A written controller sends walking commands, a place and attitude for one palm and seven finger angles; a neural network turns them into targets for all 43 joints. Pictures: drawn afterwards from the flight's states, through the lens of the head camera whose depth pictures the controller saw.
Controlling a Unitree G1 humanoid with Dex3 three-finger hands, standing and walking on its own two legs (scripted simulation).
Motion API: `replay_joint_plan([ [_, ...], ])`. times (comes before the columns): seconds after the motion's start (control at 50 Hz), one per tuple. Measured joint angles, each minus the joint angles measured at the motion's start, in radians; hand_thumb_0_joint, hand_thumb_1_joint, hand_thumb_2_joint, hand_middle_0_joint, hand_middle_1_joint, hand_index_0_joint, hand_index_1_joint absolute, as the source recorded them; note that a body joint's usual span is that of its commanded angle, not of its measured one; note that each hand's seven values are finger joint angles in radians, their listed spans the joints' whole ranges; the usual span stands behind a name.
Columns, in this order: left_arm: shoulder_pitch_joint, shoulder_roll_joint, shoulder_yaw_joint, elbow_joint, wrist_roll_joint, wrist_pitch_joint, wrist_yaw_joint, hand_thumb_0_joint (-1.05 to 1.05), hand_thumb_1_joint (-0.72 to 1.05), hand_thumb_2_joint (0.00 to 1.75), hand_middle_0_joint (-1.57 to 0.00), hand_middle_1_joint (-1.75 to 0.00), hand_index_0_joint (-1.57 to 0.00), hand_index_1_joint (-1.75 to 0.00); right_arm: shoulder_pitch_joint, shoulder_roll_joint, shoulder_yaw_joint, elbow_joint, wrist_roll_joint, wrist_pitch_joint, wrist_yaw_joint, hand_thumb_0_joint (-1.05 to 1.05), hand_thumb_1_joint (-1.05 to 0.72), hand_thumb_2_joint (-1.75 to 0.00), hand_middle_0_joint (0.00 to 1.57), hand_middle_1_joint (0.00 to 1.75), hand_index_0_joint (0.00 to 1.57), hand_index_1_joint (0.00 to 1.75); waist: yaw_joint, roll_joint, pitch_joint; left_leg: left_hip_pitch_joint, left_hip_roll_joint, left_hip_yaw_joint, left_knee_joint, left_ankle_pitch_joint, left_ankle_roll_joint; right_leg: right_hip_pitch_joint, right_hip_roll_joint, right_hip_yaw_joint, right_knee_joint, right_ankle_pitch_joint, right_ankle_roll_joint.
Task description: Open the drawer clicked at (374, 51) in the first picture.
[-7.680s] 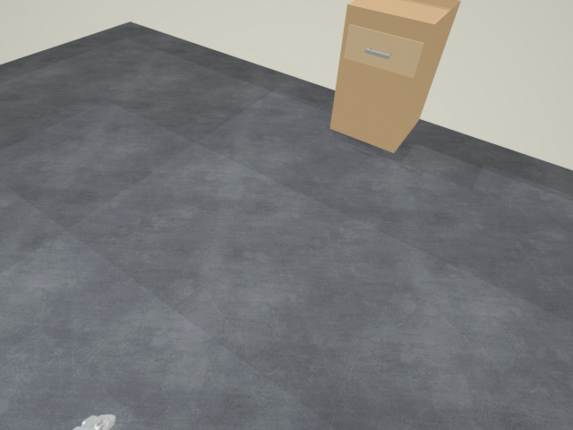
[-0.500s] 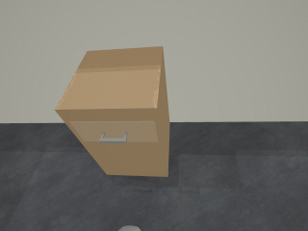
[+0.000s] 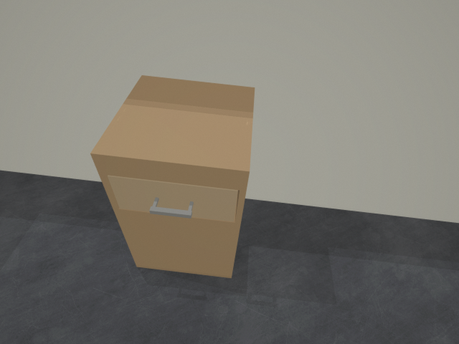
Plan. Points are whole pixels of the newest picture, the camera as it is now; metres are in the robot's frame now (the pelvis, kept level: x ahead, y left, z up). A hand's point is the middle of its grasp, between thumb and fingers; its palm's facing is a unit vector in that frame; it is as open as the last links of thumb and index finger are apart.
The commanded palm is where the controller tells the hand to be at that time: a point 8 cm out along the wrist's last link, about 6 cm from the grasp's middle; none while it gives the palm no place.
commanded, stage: come to a stop and stand still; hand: left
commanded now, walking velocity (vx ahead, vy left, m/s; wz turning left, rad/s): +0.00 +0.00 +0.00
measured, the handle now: (172, 207) +0.54 +0.20 -0.23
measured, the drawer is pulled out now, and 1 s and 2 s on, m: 0.00 0.00 0.00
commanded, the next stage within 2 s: look again from close up in 0.58 s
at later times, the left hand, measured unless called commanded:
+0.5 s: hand out of the picture +0.07 +0.15 -0.18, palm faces +0.07 -0.97 -0.23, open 7.2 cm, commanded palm none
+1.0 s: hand out of the picture -0.02 +0.18 -0.19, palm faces +0.03 -0.98 -0.17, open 7.4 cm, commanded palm none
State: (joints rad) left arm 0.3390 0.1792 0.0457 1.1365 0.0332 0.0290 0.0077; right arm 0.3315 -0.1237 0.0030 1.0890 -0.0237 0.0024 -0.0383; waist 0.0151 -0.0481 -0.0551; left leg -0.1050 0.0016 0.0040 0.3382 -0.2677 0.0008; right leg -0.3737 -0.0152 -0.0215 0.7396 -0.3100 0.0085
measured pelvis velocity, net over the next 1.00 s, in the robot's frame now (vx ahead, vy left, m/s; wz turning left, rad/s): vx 0.00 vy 0.01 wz -0.01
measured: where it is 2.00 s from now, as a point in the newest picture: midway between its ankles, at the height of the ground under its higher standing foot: outside the picture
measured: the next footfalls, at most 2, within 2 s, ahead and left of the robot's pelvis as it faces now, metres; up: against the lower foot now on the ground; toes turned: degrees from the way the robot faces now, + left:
right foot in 0.16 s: +0.04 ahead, -0.12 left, +0.00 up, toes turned -3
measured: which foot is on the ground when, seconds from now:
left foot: down 0.00-1.00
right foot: up 0.00-0.14, down 0.16-1.00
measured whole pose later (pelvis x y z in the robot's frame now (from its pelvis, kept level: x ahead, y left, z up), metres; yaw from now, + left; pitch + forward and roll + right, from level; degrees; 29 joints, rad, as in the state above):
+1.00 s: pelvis +0.00 +0.01 -0.01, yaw +0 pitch -2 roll +0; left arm 0.34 0.14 -0.01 1.10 0.03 0.01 0.03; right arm 0.29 -0.17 0.00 1.02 -0.02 0.00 -0.03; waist 0.02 0.00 0.00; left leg -0.21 -0.01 0.08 0.55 -0.31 0.05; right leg -0.22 -0.03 -0.04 0.54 -0.28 0.00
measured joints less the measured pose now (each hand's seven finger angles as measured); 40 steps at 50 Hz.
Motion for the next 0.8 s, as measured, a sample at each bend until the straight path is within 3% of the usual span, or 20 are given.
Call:
replay_joint_plan([
  [0.08, -0.027, -0.010, -0.005, 0.000, -0.007, -0.014, 0.000, 0.00, 0.91, 0.89, -0.20, -0.30, -0.20, -0.30, 0.029, 0.026, 0.013, 0.028, 0.004, -0.017, -0.012, 0.00, -0.93, -0.90, 0.20, 0.30, 0.20, 0.30, -0.009, -0.014, 0.026, 0.022, -0.016, 0.009, -0.033, 0.005, 0.003, 0.010, -0.017, 0.014, 0.024, -0.011, 0.017],
  [0.16, -0.069, -0.015, -0.011, 0.002, -0.015, -0.020, 0.011, 0.01, 0.92, 0.89, -0.20, -0.30, -0.20, -0.30, 0.035, 0.041, 0.012, 0.047, 0.005, -0.024, -0.016, 0.00, -0.92, -0.90, 0.20, 0.30, 0.20, 0.30, -0.029, -0.003, 0.072, 0.021, -0.018, 0.018, 0.011, -0.035, -0.009, 0.094, -0.022, -0.004, -0.175, 0.011, 0.012],
  [0.22, -0.096, -0.029, -0.015, 0.010, -0.021, -0.041, 0.018, 0.01, 0.93, 0.89, -0.20, -0.30, -0.20, -0.30, 0.035, 0.028, 0.004, 0.063, 0.016, -0.020, -0.016, 0.00, -0.91, -0.90, 0.20, 0.30, 0.20, 0.30, -0.041, 0.061, 0.091, 0.001, 0.022, 0.008, 0.086, -0.068, -0.022, 0.145, 0.016, -0.029, -0.248, 0.010, -0.035],
  [0.3, -0.107, -0.035, -0.021, 0.003, -0.023, -0.062, 0.033, 0.01, 0.93, 0.89, -0.20, -0.30, -0.20, -0.30, 0.032, 0.017, -0.002, 0.074, 0.019, -0.007, -0.014, 0.00, -0.91, -0.90, 0.20, 0.30, 0.20, 0.30, -0.048, 0.093, 0.080, -0.009, 0.048, 0.020, 0.138, -0.081, -0.028, 0.176, 0.032, -0.052, -0.270, 0.000, -0.049],
  [0.52, -0.119, -0.029, -0.019, 0.000, -0.028, -0.053, 0.046, 0.00, 0.95, 0.89, -0.20, -0.30, -0.20, -0.30, -0.056, -0.007, -0.003, 0.070, 0.009, -0.010, -0.030, 0.01, -0.93, -0.90, 0.20, 0.30, 0.20, 0.30, -0.014, 0.071, 0.063, 0.046, 0.066, 0.024, 0.078, -0.098, -0.050, 0.209, 0.043, -0.073, -0.275, -0.017, -0.058],
  [0.68, -0.086, -0.032, -0.028, 0.016, -0.023, -0.042, 0.039, 0.00, 0.94, 0.89, -0.20, -0.30, -0.20, -0.30, -0.084, -0.033, -0.006, 0.051, 0.013, -0.009, -0.027, 0.01, -0.92, -0.90, 0.20, 0.30, 0.20, 0.30, -0.009, 0.070, 0.063, 0.071, 0.072, 0.030, 0.056, -0.096, -0.053, 0.228, 0.048, -0.073, -0.289, -0.002, -0.057],
  [0.76, -0.062, -0.047, -0.035, -0.024, -0.007, -0.081, 0.055, 0.00, 0.92, 0.89, -0.20, -0.30, -0.20, -0.30, -0.112, -0.051, -0.018, -0.008, 0.020, 0.008, -0.007, 0.01, -0.93, -0.90, 0.20, 0.30, 0.20, 0.30, 0.005, 0.075, 0.099, -0.101, 0.067, 0.024, 0.348, -0.140, -0.005, 0.193, 0.053, -0.069, -0.295, 0.036, -0.048],
  [0.8, -0.045, -0.051, -0.044, -0.036, -0.001, -0.080, 0.050, 0.00, 0.92, 0.89, -0.20, -0.30, -0.20, -0.30, -0.124, -0.057, -0.021, -0.042, 0.022, 0.003, 0.000, 0.01, -0.93, -0.90, 0.20, 0.30, 0.20, 0.30, 0.001, 0.074, 0.114, -0.143, 0.055, 0.028, 0.355, -0.153, 0.003, 0.179, 0.050, -0.060, -0.286, 0.048, -0.050],
])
